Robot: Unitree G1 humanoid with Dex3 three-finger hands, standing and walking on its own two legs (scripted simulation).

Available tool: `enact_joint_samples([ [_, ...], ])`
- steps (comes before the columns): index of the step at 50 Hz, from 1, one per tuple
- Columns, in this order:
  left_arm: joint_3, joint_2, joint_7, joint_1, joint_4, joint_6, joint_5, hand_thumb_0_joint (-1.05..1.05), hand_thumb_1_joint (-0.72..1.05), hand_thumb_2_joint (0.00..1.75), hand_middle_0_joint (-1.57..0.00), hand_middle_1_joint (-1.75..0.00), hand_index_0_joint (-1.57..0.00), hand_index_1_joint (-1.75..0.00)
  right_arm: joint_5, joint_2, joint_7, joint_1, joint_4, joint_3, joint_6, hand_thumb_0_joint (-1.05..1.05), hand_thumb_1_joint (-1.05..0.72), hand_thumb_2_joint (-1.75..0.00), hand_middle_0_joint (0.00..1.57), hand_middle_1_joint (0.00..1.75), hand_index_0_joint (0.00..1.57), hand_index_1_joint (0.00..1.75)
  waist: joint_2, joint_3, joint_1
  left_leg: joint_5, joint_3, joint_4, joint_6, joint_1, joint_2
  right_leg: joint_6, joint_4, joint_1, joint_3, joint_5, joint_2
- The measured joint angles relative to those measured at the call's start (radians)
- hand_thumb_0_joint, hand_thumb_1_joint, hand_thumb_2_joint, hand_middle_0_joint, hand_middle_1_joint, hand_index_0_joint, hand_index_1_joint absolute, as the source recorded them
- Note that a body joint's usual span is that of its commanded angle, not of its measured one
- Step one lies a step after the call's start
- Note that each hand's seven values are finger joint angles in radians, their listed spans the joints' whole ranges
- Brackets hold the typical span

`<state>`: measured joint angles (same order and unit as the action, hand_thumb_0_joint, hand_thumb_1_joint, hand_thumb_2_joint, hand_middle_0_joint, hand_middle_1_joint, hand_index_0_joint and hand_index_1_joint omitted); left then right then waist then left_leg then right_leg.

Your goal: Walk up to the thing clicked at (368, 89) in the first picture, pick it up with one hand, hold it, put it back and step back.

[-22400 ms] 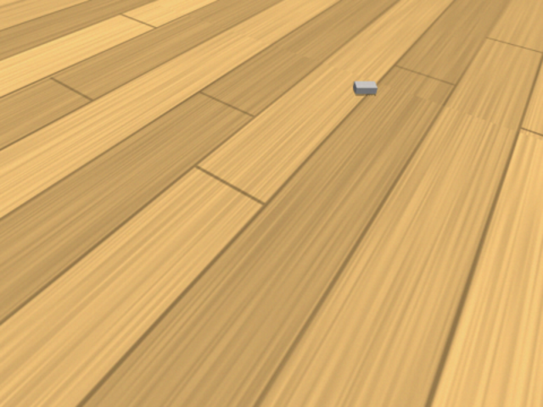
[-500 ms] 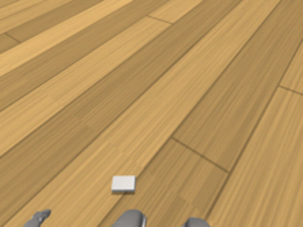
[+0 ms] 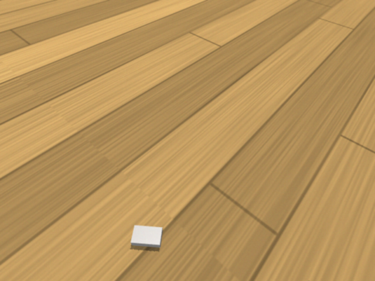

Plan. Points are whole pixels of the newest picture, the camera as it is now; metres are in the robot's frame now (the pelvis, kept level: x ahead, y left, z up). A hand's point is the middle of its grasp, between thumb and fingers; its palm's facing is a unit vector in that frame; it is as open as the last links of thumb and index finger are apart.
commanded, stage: walk up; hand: left
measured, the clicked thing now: (147, 236) +0.43 +0.20 -0.74
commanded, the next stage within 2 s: stand in 0.50 s
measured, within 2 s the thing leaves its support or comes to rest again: neither
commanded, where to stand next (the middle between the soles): +0.04 -0.02 m, yaw -3 degrees
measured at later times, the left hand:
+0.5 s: hand out of the picture +0.13 +0.25 -0.13, palm faces -0.05 -0.94 -0.35, open 7.4 cm
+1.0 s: hand out of the picture +0.08 +0.25 -0.13, palm faces -0.06 -0.94 -0.35, open 7.4 cm
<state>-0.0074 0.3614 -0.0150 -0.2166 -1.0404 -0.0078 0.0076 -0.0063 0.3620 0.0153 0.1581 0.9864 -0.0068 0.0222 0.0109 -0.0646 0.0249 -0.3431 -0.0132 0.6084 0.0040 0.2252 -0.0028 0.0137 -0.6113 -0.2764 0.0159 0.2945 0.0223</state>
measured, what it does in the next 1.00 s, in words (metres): stands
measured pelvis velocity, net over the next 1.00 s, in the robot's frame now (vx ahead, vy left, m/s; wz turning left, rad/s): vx -0.01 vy -0.01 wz -0.02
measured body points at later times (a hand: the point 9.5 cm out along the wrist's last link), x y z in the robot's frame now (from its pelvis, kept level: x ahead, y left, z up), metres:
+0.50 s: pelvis +0.01 +0.00 +0.01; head +0.02 +0.00 +0.46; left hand +0.13 +0.30 -0.11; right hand +0.09 -0.31 -0.11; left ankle -0.01 +0.13 -0.73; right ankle +0.02 -0.13 -0.73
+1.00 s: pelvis -0.01 -0.01 +0.02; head +0.01 -0.01 +0.47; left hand +0.08 +0.30 -0.11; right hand +0.06 -0.31 -0.12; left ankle -0.01 +0.13 -0.73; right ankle +0.02 -0.13 -0.73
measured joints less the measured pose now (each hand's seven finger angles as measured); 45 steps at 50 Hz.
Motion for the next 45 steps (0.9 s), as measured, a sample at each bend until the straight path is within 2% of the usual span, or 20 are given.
enact_joint_samples([
  [5, 0.006, -0.009, -0.001, 0.034, -0.023, -0.013, -0.006, 0.01, 0.91, 0.89, -0.2, -0.3, -0.2, -0.3, 0.005, -0.001, -0.004, -0.035, 0.029, 0.008, 0.012, 0.0, -0.9, -0.9, 0.21, 0.3, 0.21, 0.3, -0.003, 0.006, 0.003, 0.016, 0.005, -0.05, 0.002, -0.034, -0.009, 0.003, 0.058, 0.035, 0.003, -0.023, -0.008],
  [13, 0.006, 0.0, 0.006, 0.107, -0.047, -0.011, -0.008, 0.01, 0.91, 0.89, -0.2, -0.3, -0.2, -0.3, 0.007, 0.0, -0.007, -0.078, 0.066, 0.003, 0.007, 0.0, -0.9, -0.9, 0.21, 0.3, 0.21, 0.3, -0.002, 0.009, -0.008, 0.043, 0.019, -0.118, 0.003, -0.08, -0.011, 0.003, 0.112, 0.07, 0.016, -0.047, -0.01],
  [30, 0.007, -0.004, 0.009, 0.164, -0.083, -0.01, -0.004, 0.01, 0.91, 0.89, -0.2, -0.3, -0.2, -0.3, 0.004, 0.0, -0.007, -0.06, 0.142, -0.003, -0.011, 0.01, -0.91, -0.9, 0.21, 0.3, 0.21, 0.3, -0.007, -0.003, -0.045, 0.102, 0.031, -0.234, 0.009, -0.143, -0.013, 0.005, 0.215, 0.122, 0.027, -0.103, -0.012],
  [45, 0.012, -0.01, 0.009, 0.15, -0.101, -0.006, 0.001, 0.01, 0.91, 0.89, -0.2, -0.3, -0.2, -0.3, -0.001, -0.018, 0.001, -0.077, 0.169, -0.001, -0.015, 0.0, -0.91, -0.9, 0.21, 0.3, 0.21, 0.3, -0.006, -0.001, -0.036, 0.158, 0.027, -0.297, 0.013, -0.145, -0.012, 0.003, 0.27, 0.123, 0.022, -0.152, -0.01],
])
